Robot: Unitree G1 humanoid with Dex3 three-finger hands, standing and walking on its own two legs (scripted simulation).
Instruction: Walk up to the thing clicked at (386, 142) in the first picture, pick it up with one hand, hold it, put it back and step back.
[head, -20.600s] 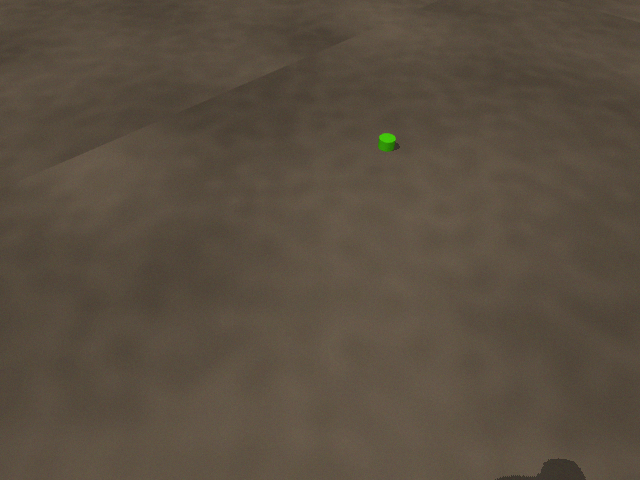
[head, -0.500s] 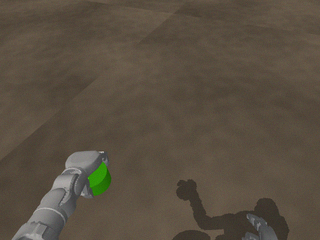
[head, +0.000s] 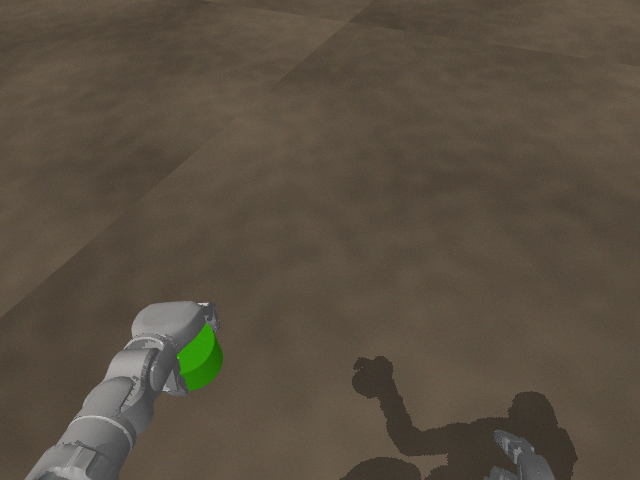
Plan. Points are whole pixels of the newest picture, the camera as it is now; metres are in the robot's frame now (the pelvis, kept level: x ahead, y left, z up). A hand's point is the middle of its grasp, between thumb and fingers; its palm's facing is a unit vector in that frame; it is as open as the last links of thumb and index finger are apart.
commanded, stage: crouch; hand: left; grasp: from above
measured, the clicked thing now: (189, 354) +0.30 +0.22 -0.07
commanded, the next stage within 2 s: none
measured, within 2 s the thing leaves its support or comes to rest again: neither
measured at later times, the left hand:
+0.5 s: hand (190, 373) +0.29 +0.23 -0.10, palm faces -0.49 -0.02 -0.87, open 10.8 cm
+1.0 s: hand (229, 384) +0.36 +0.23 -0.35, palm faces -0.45 +0.03 -0.89, open 10.8 cm
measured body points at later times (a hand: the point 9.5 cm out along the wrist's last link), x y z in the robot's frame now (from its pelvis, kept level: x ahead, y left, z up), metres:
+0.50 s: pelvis +0.00 +0.00 -0.02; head +0.04 +0.00 +0.43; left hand +0.31 +0.22 -0.05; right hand +0.13 -0.26 -0.13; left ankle +0.02 +0.14 -0.74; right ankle +0.02 -0.15 -0.74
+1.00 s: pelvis -0.05 +0.01 -0.21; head +0.12 +0.03 +0.20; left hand +0.38 +0.23 -0.30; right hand -0.02 -0.26 -0.34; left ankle +0.02 +0.14 -0.74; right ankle +0.02 -0.14 -0.74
